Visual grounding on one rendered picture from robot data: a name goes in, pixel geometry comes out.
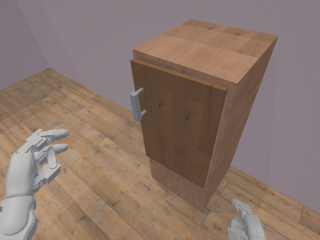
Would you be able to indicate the left robot forearm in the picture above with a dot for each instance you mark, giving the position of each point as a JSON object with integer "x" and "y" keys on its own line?
{"x": 18, "y": 220}

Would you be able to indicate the left robot hand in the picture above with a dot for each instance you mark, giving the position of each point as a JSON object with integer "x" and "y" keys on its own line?
{"x": 20, "y": 178}

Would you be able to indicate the cupboard door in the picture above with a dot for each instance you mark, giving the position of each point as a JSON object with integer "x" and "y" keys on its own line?
{"x": 181, "y": 121}

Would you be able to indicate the right robot hand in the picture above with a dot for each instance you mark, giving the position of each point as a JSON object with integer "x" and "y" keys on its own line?
{"x": 250, "y": 228}

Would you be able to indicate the handle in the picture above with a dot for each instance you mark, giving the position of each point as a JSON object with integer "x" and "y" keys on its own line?
{"x": 134, "y": 97}

